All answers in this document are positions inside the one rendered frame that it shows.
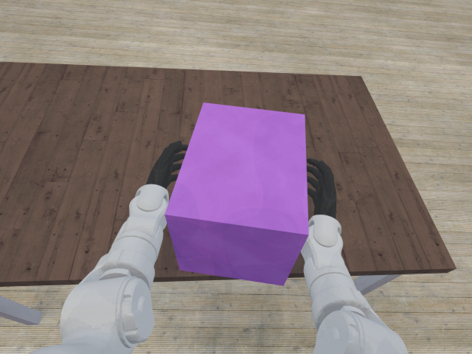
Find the table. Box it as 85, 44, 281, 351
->
0, 61, 457, 325

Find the right robot upper arm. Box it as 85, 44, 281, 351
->
313, 310, 408, 354

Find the right robot hand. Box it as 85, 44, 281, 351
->
307, 159, 336, 219

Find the right robot forearm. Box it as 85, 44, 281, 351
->
301, 215, 390, 331

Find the left robot hand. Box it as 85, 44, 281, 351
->
146, 141, 189, 189

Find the left robot forearm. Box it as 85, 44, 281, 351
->
60, 184, 169, 339

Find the left robot upper arm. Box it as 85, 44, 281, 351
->
28, 276, 155, 354

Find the carton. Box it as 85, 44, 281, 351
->
164, 103, 309, 286

